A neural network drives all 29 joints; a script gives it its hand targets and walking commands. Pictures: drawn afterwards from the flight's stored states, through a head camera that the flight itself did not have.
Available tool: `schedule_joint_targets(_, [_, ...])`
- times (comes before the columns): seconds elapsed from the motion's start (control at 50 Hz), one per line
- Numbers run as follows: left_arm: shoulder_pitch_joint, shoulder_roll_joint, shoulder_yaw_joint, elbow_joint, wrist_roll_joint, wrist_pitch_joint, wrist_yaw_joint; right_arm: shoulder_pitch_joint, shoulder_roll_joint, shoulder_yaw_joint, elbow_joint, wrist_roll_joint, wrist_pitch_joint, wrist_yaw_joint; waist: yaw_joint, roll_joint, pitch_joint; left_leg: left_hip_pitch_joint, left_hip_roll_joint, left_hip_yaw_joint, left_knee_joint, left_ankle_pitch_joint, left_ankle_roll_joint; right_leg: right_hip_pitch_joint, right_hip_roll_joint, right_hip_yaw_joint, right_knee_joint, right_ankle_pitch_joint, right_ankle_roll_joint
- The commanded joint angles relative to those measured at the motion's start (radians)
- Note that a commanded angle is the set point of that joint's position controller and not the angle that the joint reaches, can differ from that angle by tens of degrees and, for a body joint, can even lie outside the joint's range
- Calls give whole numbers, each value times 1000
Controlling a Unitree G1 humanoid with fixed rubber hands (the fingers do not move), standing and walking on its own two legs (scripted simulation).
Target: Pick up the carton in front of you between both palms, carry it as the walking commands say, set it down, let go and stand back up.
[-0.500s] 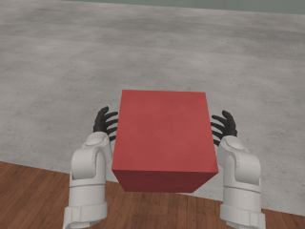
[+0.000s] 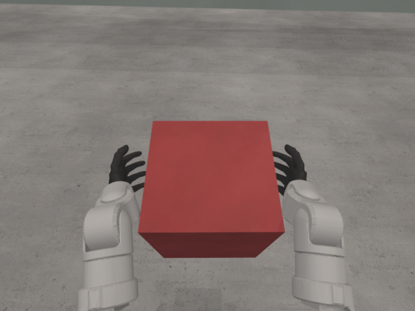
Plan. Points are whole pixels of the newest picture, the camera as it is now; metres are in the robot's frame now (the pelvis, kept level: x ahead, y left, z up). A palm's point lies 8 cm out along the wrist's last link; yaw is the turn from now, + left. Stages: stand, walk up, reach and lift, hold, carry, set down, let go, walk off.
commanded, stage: carry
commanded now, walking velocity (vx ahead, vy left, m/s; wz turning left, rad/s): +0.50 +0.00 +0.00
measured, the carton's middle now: (209, 197) +0.34 -0.02 +0.05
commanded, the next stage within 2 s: none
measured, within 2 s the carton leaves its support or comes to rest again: neither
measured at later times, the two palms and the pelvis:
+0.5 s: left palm (133, 112) +0.62 +0.17 +0.07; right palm (244, 107) +0.63 -0.14 +0.06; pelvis +0.30 +0.01 -0.03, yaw -1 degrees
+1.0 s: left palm (149, 62) +0.92 +0.15 +0.06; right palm (235, 62) +0.91 -0.16 +0.07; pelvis +0.59 +0.00 -0.04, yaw +0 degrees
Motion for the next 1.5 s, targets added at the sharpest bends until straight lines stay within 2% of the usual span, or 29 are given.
schedule_joint_targets(0.0, [-416, -549, -491, 13, -73, 33, 8, -478, 625, 555, -52, 136, 9, -19, 106, 9, -321, -169, 122, -23, 369, 498, -17, 513, -106, 67, 41, 247, -7])
schedule_joint_targets(0.02, [-432, -519, -470, 31, -72, 42, 14, -493, 629, 547, -44, 138, 24, -24, 100, -177, -392, -461, 46, -22, 563, -120, -53, 789, -333, 330, 246, 655, -81])
schedule_joint_targets(0.04, [-438, -516, -475, 48, -86, 45, 28, -490, 618, 534, -47, 151, 34, -23, 160, -301, -499, -689, -12, -71, 810, -174, -80, 938, -456, 638, 160, 245, -273])
schedule_joint_targets(0.06, [-421, -579, -495, 53, -105, 46, 24, -543, 626, 532, -87, 157, 34, -25, 173, -194, -462, -737, 47, -90, 790, -105, -52, 839, -403, 690, 77, -138, -263])
schedule_joint_targets(0.1, [-564, -688, -566, -10, -166, 38, -6, -602, 696, 500, -78, 136, 27, -25, 137, 1, -353, -681, 92, -93, 659, 4, -50, 582, -326, 571, 3, -248, -198])
schedule_joint_targets(0.12, [-622, -725, -605, -38, -192, 32, -21, -588, 714, 486, -63, 116, 23, -20, 116, 24, -332, -627, 114, -104, 590, 40, -51, 483, -316, 522, -17, -257, -186])
schedule_joint_targets(0.18, [-667, -776, -650, -62, -220, 5, -48, -554, 739, 489, -40, 81, 3, -7, 107, -31, -316, -580, 136, -80, 436, 109, -61, 404, -278, 416, -42, -192, -168])
schedule_joint_targets(0.28, [-584, -765, -665, -53, -212, -19, -49, -514, 723, 517, -64, 70, -26, -7, 144, -69, -326, -692, 138, -40, 244, 357, -61, 573, -218, 274, 18, 178, -119])
schedule_joint_targets(0.42, [-494, -686, -643, -49, -184, -5, -26, -465, 644, 505, -90, 71, -5, -9, 199, -68, -233, -592, 58, 59, -149, 581, -32, 641, -133, 173, 75, 213, -75])
schedule_joint_targets(0.46, [-486, -677, -636, -29, -173, 8, -22, -448, 623, 489, -74, 62, 10, -7, 169, -94, -227, -420, 40, 71, -247, 623, -2, 582, -135, 147, 139, 245, -47])
schedule_joint_targets(0.5, [-501, -674, -636, -11, -171, 23, -22, -415, 602, 460, -40, 41, 20, -11, 72, -72, -310, -69, 47, 84, -284, 682, 16, 438, -98, 67, 380, 219, 4])
schedule_joint_targets(0.52, [-516, -673, -632, -10, -169, 30, -22, -398, 583, 446, -30, 29, 25, -13, 44, 42, -413, 214, 238, -109, -168, 942, 58, 231, -70, 51, 614, -138, 42])
schedule_joint_targets(0.54, [-509, -688, -634, 2, -173, 40, -22, -415, 571, 435, -11, 23, 28, -23, 27, 265, -513, 512, 501, -498, -105, 1058, 240, -130, 67, 54, 936, -788, 98])
schedule_joint_targets(0.56, [-502, -675, -627, 5, -176, 42, -18, -373, 602, 441, 22, 35, 31, -27, 8, 235, -538, 518, 484, -619, -178, 736, 265, -256, 59, 121, 1049, -849, 76])
schedule_joint_targets(0.6, [-560, -734, -589, 1, -165, 35, -17, -474, 703, 501, -35, 95, 19, -5, 19, 80, -421, 326, 402, -534, -264, 509, 197, -310, -14, 132, 991, -721, 40])
schedule_joint_targets(0.68, [-557, -765, -553, 17, -103, 7, -21, -631, 792, 595, -116, 183, -19, 38, 60, 79, -354, 71, 346, -377, -348, 398, 152, -200, -63, 105, 819, -626, 50])
schedule_joint_targets(0.76, [-535, -733, -568, -8, -92, -14, -15, -588, 760, 611, -120, 191, -35, 36, 36, 109, -332, 121, 336, -292, -374, 551, 162, -259, -84, 64, 629, -536, 79])
schedule_joint_targets(0.92, [-484, -662, -575, -22, -109, 25, -10, -472, 665, 558, -100, 133, 0, 9, 25, 145, -241, 242, 264, -111, -341, 852, 64, -161, -28, -39, 195, -290, 67])
schedule_joint_targets(1.0, [-457, -667, -579, -9, -120, 57, -17, -433, 659, 542, -90, 108, 32, 3, 66, 142, -307, 142, 231, 11, -95, 1043, -25, 255, 30, -119, -23, -221, 36])
schedule_joint_targets(1.02, [-418, -671, -574, -4, -118, 64, -19, -439, 657, 547, -100, 107, 42, 1, 97, 91, -379, -24, 217, 20, 64, 796, -58, 492, -74, 11, -11, -239, 11])
schedule_joint_targets(1.04, [-419, -645, -556, -7, -111, 73, -15, -434, 677, 564, -106, 118, 55, 4, 93, -109, -493, -304, 140, 25, 332, 420, -98, 773, -370, 418, 48, -146, -103])
schedule_joint_targets(1.06, [-399, -671, -569, -4, -121, 76, -13, -415, 678, 566, -127, 121, 63, 9, 114, -255, -466, -568, 26, -9, 500, -14, -114, 867, -439, 644, -54, -148, -196])
schedule_joint_targets(1.08, [-382, -700, -586, -29, -132, 80, -21, -432, 716, 585, -147, 136, 68, 13, 110, -194, -428, -639, 90, -75, 570, -11, -92, 831, -420, 592, -62, -174, -182])
schedule_joint_targets(1.12, [-387, -776, -644, -122, -165, 81, -48, -408, 783, 605, -188, 150, 69, 27, 100, -40, -348, -609, 157, -79, 469, 90, -83, 678, -371, 427, -107, -153, -116])
schedule_joint_targets(1.14, [-378, -803, -669, -169, -174, 81, -61, -371, 806, 616, -205, 145, 69, 34, 97, -23, -323, -570, 178, -79, 392, 126, -87, 614, -349, 363, -139, -182, -86])
schedule_joint_targets(1.26, [-137, -812, -725, -385, -227, 114, -89, -108, 832, 663, -396, 146, 94, 39, 97, -109, -277, -503, 160, 28, 56, 254, -137, 576, -258, 140, -194, -146, -67])
schedule_joint_targets(1.4, [93, -685, -733, -496, -207, 204, -94, 83, 708, 690, -551, 151, 195, 50, 109, -140, -147, -426, 124, 125, -212, 418, -112, 578, -235, 42, -155, 28, -14])
schedule_joint_targets(1.46, [107, -634, -741, -516, -198, 238, -91, 124, 649, 677, -553, 147, 228, 59, 86, -96, -173, -129, 78, 201, -293, 380, -84, 461, -193, -47, 68, 83, 31])
schedule_joint_targets(1.48, [106, -607, -743, -520, -198, 247, -87, 150, 628, 666, -544, 140, 236, 59, 66, -52, -231, 87, 149, 112, -277, 319, -62, 308, -168, -73, 234, -55, 62])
